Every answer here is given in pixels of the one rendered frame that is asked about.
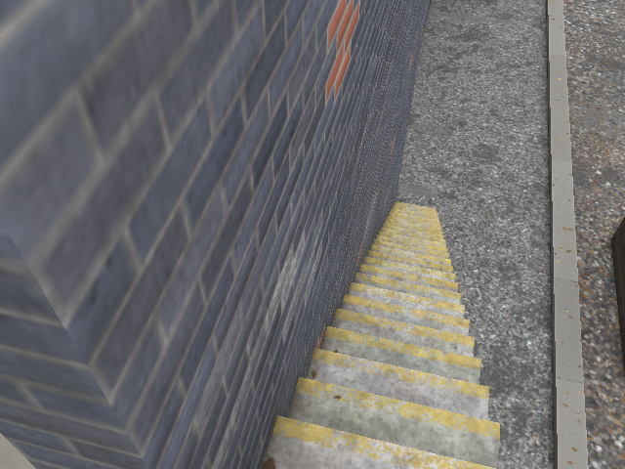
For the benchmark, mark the stairs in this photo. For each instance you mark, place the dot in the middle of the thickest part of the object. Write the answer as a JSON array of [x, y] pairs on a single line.
[[395, 384]]

